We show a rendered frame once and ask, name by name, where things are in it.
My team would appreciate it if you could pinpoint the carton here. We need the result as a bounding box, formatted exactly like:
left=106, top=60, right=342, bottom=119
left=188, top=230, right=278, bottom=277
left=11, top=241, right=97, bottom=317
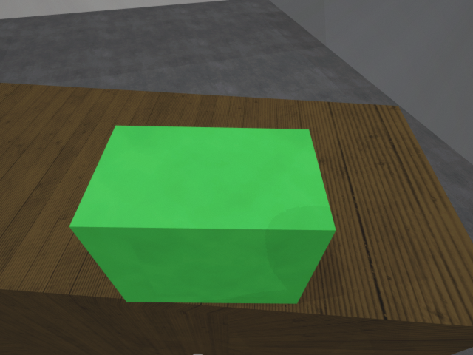
left=69, top=126, right=336, bottom=304

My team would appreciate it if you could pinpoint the pedestal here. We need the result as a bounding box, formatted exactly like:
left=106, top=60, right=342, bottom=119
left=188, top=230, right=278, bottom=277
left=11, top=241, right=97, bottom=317
left=0, top=83, right=473, bottom=355

